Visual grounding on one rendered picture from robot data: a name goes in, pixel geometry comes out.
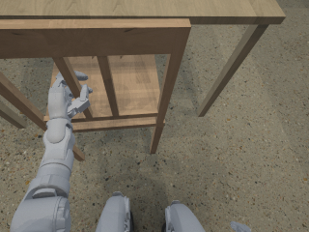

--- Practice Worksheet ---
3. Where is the chair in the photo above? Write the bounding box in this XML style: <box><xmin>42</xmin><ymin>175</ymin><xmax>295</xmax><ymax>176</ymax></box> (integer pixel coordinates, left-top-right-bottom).
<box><xmin>0</xmin><ymin>18</ymin><xmax>191</xmax><ymax>161</ymax></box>

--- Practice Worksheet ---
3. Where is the robot left hand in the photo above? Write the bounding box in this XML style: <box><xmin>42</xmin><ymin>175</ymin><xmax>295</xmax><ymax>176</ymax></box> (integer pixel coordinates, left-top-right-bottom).
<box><xmin>47</xmin><ymin>71</ymin><xmax>93</xmax><ymax>122</ymax></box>

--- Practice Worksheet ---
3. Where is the table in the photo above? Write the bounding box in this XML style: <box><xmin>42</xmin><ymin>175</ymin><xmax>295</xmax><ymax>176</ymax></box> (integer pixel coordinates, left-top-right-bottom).
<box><xmin>0</xmin><ymin>0</ymin><xmax>286</xmax><ymax>129</ymax></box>

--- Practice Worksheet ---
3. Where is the right robot thigh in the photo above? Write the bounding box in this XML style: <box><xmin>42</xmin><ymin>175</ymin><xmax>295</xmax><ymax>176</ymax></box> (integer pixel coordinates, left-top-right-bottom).
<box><xmin>165</xmin><ymin>203</ymin><xmax>206</xmax><ymax>232</ymax></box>

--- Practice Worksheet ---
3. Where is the left robot thigh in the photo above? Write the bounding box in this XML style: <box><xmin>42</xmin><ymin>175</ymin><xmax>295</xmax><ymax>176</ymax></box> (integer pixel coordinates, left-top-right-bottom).
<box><xmin>95</xmin><ymin>195</ymin><xmax>130</xmax><ymax>232</ymax></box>

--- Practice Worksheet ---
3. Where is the left robot forearm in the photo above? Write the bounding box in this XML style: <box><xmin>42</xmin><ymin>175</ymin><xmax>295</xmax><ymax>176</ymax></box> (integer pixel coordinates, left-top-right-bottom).
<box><xmin>10</xmin><ymin>118</ymin><xmax>75</xmax><ymax>232</ymax></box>

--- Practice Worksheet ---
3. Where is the left robot upper arm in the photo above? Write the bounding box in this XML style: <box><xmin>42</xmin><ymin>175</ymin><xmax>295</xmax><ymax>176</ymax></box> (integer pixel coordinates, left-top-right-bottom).
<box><xmin>13</xmin><ymin>196</ymin><xmax>71</xmax><ymax>232</ymax></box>

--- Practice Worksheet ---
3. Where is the robot thigh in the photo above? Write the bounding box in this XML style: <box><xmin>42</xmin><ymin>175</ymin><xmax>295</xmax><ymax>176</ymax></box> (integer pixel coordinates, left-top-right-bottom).
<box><xmin>95</xmin><ymin>195</ymin><xmax>130</xmax><ymax>232</ymax></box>
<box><xmin>165</xmin><ymin>203</ymin><xmax>206</xmax><ymax>232</ymax></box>

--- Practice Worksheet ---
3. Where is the robot right hand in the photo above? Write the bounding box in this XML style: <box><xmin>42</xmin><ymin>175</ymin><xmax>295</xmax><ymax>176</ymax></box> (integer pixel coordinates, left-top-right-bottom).
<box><xmin>230</xmin><ymin>221</ymin><xmax>251</xmax><ymax>232</ymax></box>

